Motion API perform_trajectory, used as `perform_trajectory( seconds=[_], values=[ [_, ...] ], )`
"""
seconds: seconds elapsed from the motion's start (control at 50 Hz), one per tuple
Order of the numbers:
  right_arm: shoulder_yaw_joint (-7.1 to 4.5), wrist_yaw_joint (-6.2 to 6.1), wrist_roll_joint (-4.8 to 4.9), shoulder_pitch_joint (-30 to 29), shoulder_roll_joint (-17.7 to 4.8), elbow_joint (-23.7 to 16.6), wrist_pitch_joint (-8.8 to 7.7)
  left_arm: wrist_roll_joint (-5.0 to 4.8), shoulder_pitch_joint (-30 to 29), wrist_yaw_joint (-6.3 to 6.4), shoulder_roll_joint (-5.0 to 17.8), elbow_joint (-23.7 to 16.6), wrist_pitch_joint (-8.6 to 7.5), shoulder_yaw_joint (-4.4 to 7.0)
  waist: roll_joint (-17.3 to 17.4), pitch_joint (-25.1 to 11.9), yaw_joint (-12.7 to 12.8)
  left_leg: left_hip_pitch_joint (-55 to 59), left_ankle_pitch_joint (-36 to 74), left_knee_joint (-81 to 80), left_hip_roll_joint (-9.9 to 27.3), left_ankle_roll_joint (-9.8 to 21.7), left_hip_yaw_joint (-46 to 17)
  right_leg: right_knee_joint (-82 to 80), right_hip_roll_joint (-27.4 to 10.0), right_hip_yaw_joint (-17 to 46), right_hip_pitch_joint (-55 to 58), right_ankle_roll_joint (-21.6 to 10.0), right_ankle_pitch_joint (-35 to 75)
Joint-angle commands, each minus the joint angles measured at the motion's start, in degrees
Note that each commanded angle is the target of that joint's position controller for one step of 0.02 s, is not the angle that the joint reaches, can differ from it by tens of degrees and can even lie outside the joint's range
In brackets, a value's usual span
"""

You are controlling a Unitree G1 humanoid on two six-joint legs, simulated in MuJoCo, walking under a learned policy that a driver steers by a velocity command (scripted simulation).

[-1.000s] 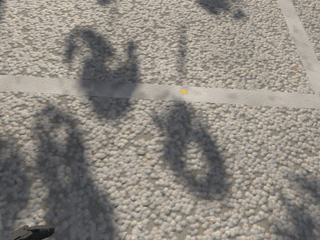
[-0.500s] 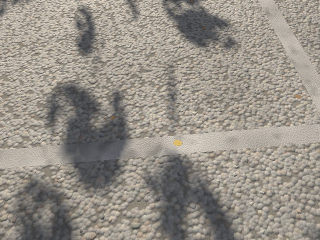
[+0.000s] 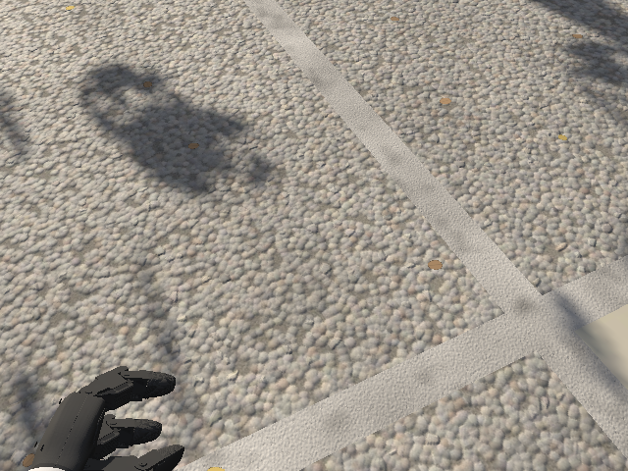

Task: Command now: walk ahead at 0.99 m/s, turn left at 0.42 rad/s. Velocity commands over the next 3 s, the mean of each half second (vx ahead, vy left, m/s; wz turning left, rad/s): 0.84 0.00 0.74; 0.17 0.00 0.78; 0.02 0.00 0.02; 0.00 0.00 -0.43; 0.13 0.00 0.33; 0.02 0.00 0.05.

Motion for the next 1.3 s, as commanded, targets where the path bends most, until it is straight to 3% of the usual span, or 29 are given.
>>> perform_trajectory(
  seconds=[0.02, 0.06, 0.08, 0.1, 0.12, 0.18, 0.2, 0.34, 0.4, 0.42, 0.44, 0.46, 0.48, 0.5, 0.52, 0.56, 0.58, 0.64, 0.76, 0.9, 0.94, 0.96, 0.98, 1.0, 1.04, 1.1, 1.24, 1.28, 1.3],
  values=[
    [-2.25, 0.71, 0.73, -11.4, -11.8, -7.0, -2.03, -0.48, 7.7, 0.85, 6.0, 0.3, -0.01, 1.73, 2.3, 3.0, 11.1, -21.8, 31.3, -4.7, 11.4, 9.5, -8.7, -4.5, 3.7, -3.7, 28.3, 0.2, 2.7],
    [-2.40, 0.74, 0.68, -9.8, -12.6, -5.6, -1.70, 0.62, 22.8, 3.17, 9.1, 4.6, -0.31, 3.81, 0.4, -6.9, 18.6, -24.5, 38.9, 22.5, 6.3, 7.3, -5.4, -6.3, 3.9, -3.5, 47.6, -0.7, -3.4],
    [-1.07, 0.65, 0.33, -10.2, -7.0, -6.5, -1.75, 1.99, 32.1, 4.67, 13.9, 5.4, -0.68, 5.34, -5.9, -12.9, 21.7, -33.7, 18.7, 43.7, 1.8, 6.1, -3.3, -9.4, -8.8, 9.8, 57.6, -1.5, -21.6],
    [0.58, 0.10, 2.27, -5.6, 0.7, -9.1, -1.28, 3.00, 32.7, 5.27, 17.5, 4.7, -0.62, 5.81, -16.7, -18.2, 16.5, -43.1, -8.8, 61.8, -1.4, 6.0, -3.6, -22.6, -24.4, 38.1, 58.8, -3.8, -41.2],
    [-0.14, -0.15, 1.97, -8.6, -3.6, -9.7, -0.37, 1.19, 27.4, 5.37, 14.4, 4.4, -0.13, 5.69, -12.2, -12.9, 14.6, -47.9, -2.3, 65.9, 0.6, 6.5, -3.8, -29.0, -22.9, 44.6, 52.2, -5.0, -44.0],
    [-0.37, 1.15, 0.06, -13.5, -3.0, -7.9, 1.66, 0.32, 19.7, 4.84, 4.9, 4.9, -0.82, 3.78, -4.0, 0.4, 9.5, -45.4, 5.0, 60.0, 6.8, 5.5, -2.9, -27.0, -14.3, 16.5, 36.9, -3.4, -15.4],
    [-0.09, 1.76, -0.52, -12.7, -1.6, -8.5, 2.58, -0.36, 19.8, 5.07, 4.9, 5.9, -1.25, 3.79, -7.7, 0.3, 7.8, -44.7, 4.7, 59.5, 7.3, 4.6, -2.0, -28.7, -14.6, 14.2, 34.7, -4.2, -14.6],
    [1.86, 4.19, -1.13, -29.2, 2.0, -16.0, 3.70, -2.05, 17.7, 5.00, 1.4, 9.8, -3.79, 2.99, -2.5, 8.7, 4.2, -41.2, 20.2, 36.5, 5.7, 4.8, 6.7, -31.6, -7.1, -14.3, 28.2, -0.8, 27.5],
    [1.63, 5.08, -1.64, -25.3, 0.4, -14.4, 3.15, -2.80, 20.2, 6.17, 7.3, 10.1, -3.82, 4.29, -2.5, 3.3, 2.5, -24.3, 26.3, 24.0, -2.1, 6.2, 13.6, -20.7, -6.9, -16.8, 30.3, 0.2, 48.2],
    [-0.67, 4.50, 3.49, -20.3, -3.9, -15.2, 2.38, -5.13, 16.7, 7.68, 16.2, 6.4, -2.63, 6.94, -7.8, -1.9, -0.4, -18.4, 23.7, 25.5, -2.7, 5.7, 10.0, -14.6, -8.3, -14.1, 33.1, 1.0, 58.2],
    [-2.26, 4.02, 3.76, -12.9, -8.1, -13.3, 2.69, -5.20, 13.9, 8.16, 16.6, 5.4, -1.46, 7.42, -6.8, -6.5, -4.9, -10.8, 23.7, 23.8, -3.0, 7.2, 7.8, -4.5, -8.8, -12.9, 33.3, 1.6, 58.4],
    [-4.07, 2.90, 3.15, -5.3, -11.4, -11.0, 3.45, -4.84, 13.7, 7.99, 13.4, 4.8, -0.91, 6.78, -2.8, -9.8, -7.6, 1.6, 30.1, 20.3, -2.9, 8.7, 5.5, 9.7, -6.5, -12.6, 27.9, 3.2, 46.2],
    [-4.00, 1.18, 3.17, -7.8, -12.1, -10.8, 4.15, -3.71, 17.8, 6.90, 4.9, 5.4, -0.99, 4.64, 9.4, -5.6, -2.9, 9.0, 38.4, 16.3, 1.9, 10.7, -1.9, 28.6, 1.5, -10.9, 15.1, 6.2, -15.6],
    [-4.11, 0.71, 0.20, -13.9, -17.3, -15.6, 3.37, -1.54, 26.9, 6.07, 1.4, 2.5, -1.85, 3.08, 21.2, -12.7, 5.8, 19.9, 67.8, 21.8, 12.9, 21.6, -25.3, 50.6, 8.6, -3.2, 0.7, 8.0, -32.7],
    [-4.45, 1.31, -1.47, -14.2, -16.1, -18.8, 2.87, -2.70, 27.0, 5.62, 7.4, 0.4, -2.96, 3.39, 13.3, -27.0, 2.2, 26.1, 48.6, 12.1, 19.7, 28.4, -39.4, 54.9, 8.2, 7.8, -4.4, 6.8, -28.8],
    [-3.83, 1.48, 1.87, -22.7, -11.9, -21.4, 1.98, -3.11, 18.6, 6.39, 10.1, -1.2, -3.08, 4.27, -4.7, -12.8, 6.0, 8.7, 29.1, 5.5, 14.0, 23.3, -35.9, 44.0, 4.4, 8.0, -4.6, 5.2, -21.1],
    [-3.27, 1.30, 2.43, -24.5, -10.6, -21.9, 1.64, -2.40, 18.4, 6.82, 9.9, -0.9, -2.31, 4.32, -6.8, -9.4, 8.1, 1.2, 33.3, 4.8, 12.9, 22.1, -34.1, 41.0, 3.1, 8.4, -2.3, 5.8, -20.0],
    [-3.39, 0.05, 1.98, -25.8, -9.4, -21.1, 2.22, -1.63, 16.3, 7.19, 8.6, -1.7, -0.61, 4.65, -4.3, -3.8, 9.8, -13.5, 47.3, 5.1, 7.0, 19.1, -23.9, 29.3, 1.8, 7.7, 3.6, 7.7, -18.8],
    [-4.31, -4.19, 3.41, -25.1, -10.4, -20.5, 6.82, -2.23, 6.7, 6.75, 4.0, -4.8, 0.26, 3.78, 2.3, -9.2, 7.3, -17.9, 44.1, 11.1, -1.6, 8.4, -20.3, 4.6, 8.5, 5.3, 9.4, 8.6, -0.5],
    [-1.93, -4.13, 1.26, -25.1, -4.3, -21.0, 6.98, -2.10, 5.5, 5.63, 5.4, -4.1, -1.21, 5.07, 8.9, -5.6, 6.5, -14.6, 24.9, 18.6, 1.7, 7.9, -27.4, -13.3, 5.0, 7.7, 17.1, 4.6, 6.4],
    [-0.42, -3.06, 0.47, -19.6, -0.1, -20.5, 6.46, -0.98, 6.0, 5.91, 6.9, -4.7, -1.36, 5.10, -4.2, -8.0, 4.4, -22.9, -6.5, 34.9, -6.0, 3.6, -19.4, -17.5, -7.7, 17.4, 33.1, -2.7, 32.7],
    [-1.15, -2.85, 1.71, -14.7, -3.8, -20.3, 6.44, 0.57, 10.5, 6.00, 7.8, -3.7, -0.54, 5.31, -15.5, -10.1, 3.3, -32.0, -24.4, 45.0, -10.9, -0.6, -13.8, -17.8, -19.6, 32.7, 39.5, -15.1, 43.7],
    [-2.35, -2.79, 1.32, -14.1, -8.8, -19.0, 6.52, -0.99, 11.6, 5.90, 7.4, -3.4, 0.09, 5.81, -13.1, -11.6, 4.4, -34.4, -20.9, 53.7, -6.9, -3.5, -11.9, -19.1, -21.2, 39.9, 37.8, -17.7, 30.6],
    [-3.07, -2.96, 1.38, -19.1, -11.1, -18.1, 7.38, -1.70, 11.6, 5.88, 4.9, -3.8, 0.59, 5.17, -6.6, -9.4, 6.9, -34.5, -16.4, 58.2, -5.8, -4.6, -11.1, -18.9, -16.4, 33.7, 34.9, -14.8, 20.2],
    [-2.51, -3.40, 1.21, -21.2, -8.3, -17.7, 9.00, -2.22, 9.3, 5.92, 4.2, -4.1, 1.91, 4.39, -2.5, -5.3, 6.4, -33.7, -10.6, 60.4, -4.9, -5.5, -9.4, -20.8, -10.9, 25.7, 27.3, -10.1, 4.6],
    [-0.67, -2.77, 1.21, -20.7, -2.6, -17.4, 8.44, -1.69, 6.9, 5.88, 3.5, -3.5, 3.37, 4.21, -7.1, -3.4, 5.2, -26.8, -7.6, 46.4, -3.2, -5.5, -1.8, -24.1, -2.9, 14.9, 21.1, -6.4, -4.3],
    [-0.43, -1.61, 1.01, -18.6, -1.7, -13.7, 6.94, -3.01, 13.1, 6.40, 4.6, -0.7, 4.62, 4.87, -9.8, -4.5, 6.8, -13.1, 3.7, 13.7, -0.6, -0.4, 0.9, -23.7, -5.3, 17.0, 21.4, -7.5, -14.2],
    [-0.52, -1.62, -0.60, -19.3, -3.8, -14.5, 6.57, -2.43, 15.7, 6.10, 3.2, 0.3, 3.88, 4.34, -4.3, -3.2, 7.2, -7.7, 6.2, 10.5, 4.9, 3.5, -5.1, -19.9, -2.7, 13.0, 14.2, -2.0, -18.6],
    [-0.73, -1.44, -1.31, -19.6, -4.6, -12.8, 6.08, -2.06, 14.0, 5.87, 1.1, -1.1, 3.23, 4.04, 7.8, -2.0, 8.8, -16.5, -2.7, 8.0, 8.5, 6.8, -10.3, -16.0, 2.9, 4.2, 16.8, 1.3, -15.7]
  ],
)
Next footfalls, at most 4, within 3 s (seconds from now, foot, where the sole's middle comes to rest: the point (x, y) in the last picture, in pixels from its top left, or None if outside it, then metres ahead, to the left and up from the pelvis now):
0.08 right None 0.26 -0.14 -0.77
0.48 left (241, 421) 0.62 0.13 -0.77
0.92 right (239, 327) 0.86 0.12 -0.77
1.26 left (213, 427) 0.61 0.19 -0.77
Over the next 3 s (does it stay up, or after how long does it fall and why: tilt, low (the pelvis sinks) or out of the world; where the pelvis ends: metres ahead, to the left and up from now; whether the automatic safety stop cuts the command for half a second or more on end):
stays up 0.83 0.25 0.00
